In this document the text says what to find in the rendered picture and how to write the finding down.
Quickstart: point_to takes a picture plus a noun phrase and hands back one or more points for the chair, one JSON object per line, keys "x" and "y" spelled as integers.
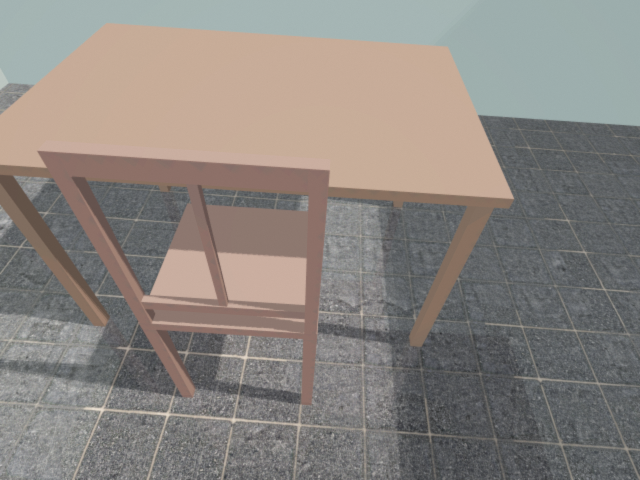
{"x": 228, "y": 270}

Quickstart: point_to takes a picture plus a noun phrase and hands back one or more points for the table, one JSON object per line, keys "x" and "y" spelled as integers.
{"x": 395, "y": 120}

